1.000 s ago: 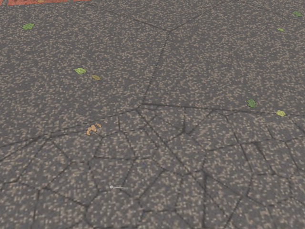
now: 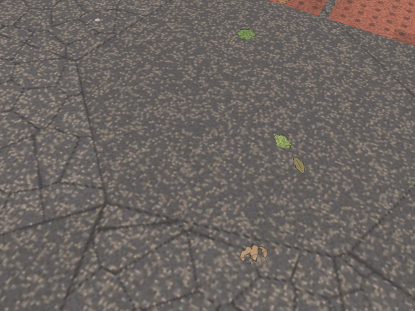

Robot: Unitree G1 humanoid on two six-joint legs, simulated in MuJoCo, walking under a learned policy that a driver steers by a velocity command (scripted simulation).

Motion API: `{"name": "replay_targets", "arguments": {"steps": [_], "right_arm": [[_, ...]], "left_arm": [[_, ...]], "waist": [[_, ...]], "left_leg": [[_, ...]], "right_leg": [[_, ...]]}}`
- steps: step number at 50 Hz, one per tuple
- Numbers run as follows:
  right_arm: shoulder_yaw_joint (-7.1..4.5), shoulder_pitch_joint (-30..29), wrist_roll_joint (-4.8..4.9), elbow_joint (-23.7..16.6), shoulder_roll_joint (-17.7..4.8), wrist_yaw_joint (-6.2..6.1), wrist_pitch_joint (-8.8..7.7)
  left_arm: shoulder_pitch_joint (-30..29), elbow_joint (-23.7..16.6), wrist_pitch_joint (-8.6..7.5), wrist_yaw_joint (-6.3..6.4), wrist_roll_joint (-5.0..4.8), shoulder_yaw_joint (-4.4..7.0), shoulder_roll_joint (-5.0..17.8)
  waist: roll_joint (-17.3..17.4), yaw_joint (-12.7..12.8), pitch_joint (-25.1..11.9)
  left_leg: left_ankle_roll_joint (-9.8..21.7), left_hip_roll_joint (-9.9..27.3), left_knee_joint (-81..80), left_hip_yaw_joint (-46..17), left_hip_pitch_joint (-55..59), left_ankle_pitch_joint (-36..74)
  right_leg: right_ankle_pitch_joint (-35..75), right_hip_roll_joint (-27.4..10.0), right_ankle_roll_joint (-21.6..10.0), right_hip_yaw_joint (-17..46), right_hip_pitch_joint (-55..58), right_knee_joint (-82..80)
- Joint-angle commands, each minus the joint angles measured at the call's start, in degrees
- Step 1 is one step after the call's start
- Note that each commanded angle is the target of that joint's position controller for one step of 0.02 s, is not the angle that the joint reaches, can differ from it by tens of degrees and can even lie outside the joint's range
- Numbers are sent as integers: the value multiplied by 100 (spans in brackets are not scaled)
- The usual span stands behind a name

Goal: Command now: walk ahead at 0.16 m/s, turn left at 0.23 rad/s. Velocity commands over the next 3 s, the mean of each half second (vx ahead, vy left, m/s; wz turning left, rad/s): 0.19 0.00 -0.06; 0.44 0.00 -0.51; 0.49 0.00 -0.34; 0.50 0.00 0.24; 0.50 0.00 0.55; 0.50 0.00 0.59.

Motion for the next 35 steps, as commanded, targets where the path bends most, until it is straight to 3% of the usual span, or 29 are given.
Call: {"name": "replay_targets", "arguments": {"steps": [1,4,7,11,12,13,14,15,16,17,19,20,22,23,24,25,26,27,28,30,31,35], "right_arm": [[-175,-151,3,-254,-736,-108,-91],[-140,-120,7,-114,-706,-193,4],[-113,-29,-32,64,-714,-219,60],[-45,-67,-11,283,-591,-183,95],[-42,-96,24,316,-597,-190,102],[-39,67,21,364,-589,-196,91],[-39,340,-80,386,-572,-201,58],[-51,674,-119,403,-539,-197,6],[-42,467,-93,367,-523,-218,-23],[-51,211,-43,281,-522,-231,-40],[-61,19,67,143,-393,-210,-102],[-82,-6,87,116,-417,-183,-144],[-116,142,79,195,-431,-134,-243],[-142,378,62,305,-452,-119,-271],[-221,751,1,428,-669,-133,-280],[-333,1056,-10,538,-1047,-155,-265],[-350,988,-18,562,-1033,-173,-233],[-308,1112,-25,554,-808,-208,-223],[-292,1165,-34,547,-747,-222,-209],[-243,1076,28,567,-617,-215,-149],[-207,997,13,560,-555,-215,-126],[-206,611,2,542,-840,-267,-121]], "left_arm": [[671,-112,78,47,41,92,281],[222,-215,91,-7,13,44,164],[-71,-269,95,-62,-13,40,166],[-83,-293,76,-105,9,59,188],[50,-258,58,-131,7,49,150],[116,-234,57,-135,33,69,253],[122,-253,75,-105,33,119,495],[11,-271,110,-94,-37,180,688],[170,-259,145,-113,-143,197,543],[414,-232,144,-138,-186,190,450],[780,-198,76,-156,-175,211,565],[747,-254,46,-135,-159,234,610],[253,-481,62,-97,-184,237,598],[-175,-650,109,-90,-202,216,524],[-610,-870,128,-88,-215,140,243],[-721,-1071,73,-111,-234,49,-69],[-646,-1143,13,-148,-180,96,197],[-415,-1077,-31,-177,-167,168,354],[-259,-1037,-24,-198,-212,146,247],[-381,-1108,35,-284,-246,93,80],[-479,-1172,48,-348,-262,63,-13],[-990,-1454,20,-557,-208,-79,-310]], "waist": [[613,277,-1073],[682,104,-1021],[718,-45,-946],[756,1,-825],[727,102,-878],[600,84,-920],[312,-119,-967],[-234,-422,-986],[-505,-221,-874],[-624,-81,-583],[-1007,-50,-426],[-1048,-79,-500],[-850,-317,-718],[-654,-536,-774],[-105,-757,-682],[922,-732,-509],[1213,-618,-87],[775,-552,-126],[544,-472,-267],[624,-464,-160],[658,-450,-68],[755,-455,115]], "left_leg": [[872,1478,-528,-716,568,4282],[649,1389,-517,-598,763,3798],[621,1466,-477,-692,847,3411],[647,1617,-62,-973,1029,3047],[534,1564,23,-960,973,2432],[354,1389,79,-960,851,1399],[192,1075,255,-848,598,96],[77,611,377,-548,41,-1161],[-49,366,630,-176,-305,-1986],[-122,309,926,-31,-625,-2338],[-119,256,1431,-36,-896,-2145],[-61,307,1371,-158,-856,-2050],[52,419,700,-239,-30,-1567],[106,535,159,-281,822,-1191],[202,1063,-354,-833,1635,-1362],[454,1829,-806,-1891,2435,-1238],[827,2661,-759,-2507,2663,275],[951,2839,-529,-2394,3068,1427],[847,2775,-439,-2065,3371,1918],[467,2488,-553,-1246,3434,2184],[346,2286,-699,-877,3095,2228],[101,1634,-1100,408,1454,2107]], "right_leg": [[691,4,74,13,433,-525],[1275,12,53,45,535,-1561],[1432,109,34,23,871,-2293],[914,255,-171,-17,1250,-3092],[1270,310,-292,-118,1607,-3551],[1858,260,-419,-51,2043,-3811],[2443,30,-559,208,2444,-3573],[1935,-47,-837,430,2760,-3299],[662,-97,-1102,780,2648,-3515],[-383,-345,-1369,1450,2446,-3943],[-1192,-926,-1864,2908,2466,-4621],[-1122,-989,-1902,3129,2522,-4698],[-660,-694,-1622,2685,2102,-4594],[-400,-347,-1342,2150,1478,-4393],[13,202,-941,1341,580,-3531],[160,899,-593,353,-494,-2300],[-954,714,-516,206,-1420,-1547],[-1243,531,-495,435,-1935,-742],[-1091,427,-482,533,-2224,-295],[-465,232,-474,416,-2539,-119],[-143,222,-437,241,-2324,-239],[1295,345,-353,-561,-373,-1799]]}}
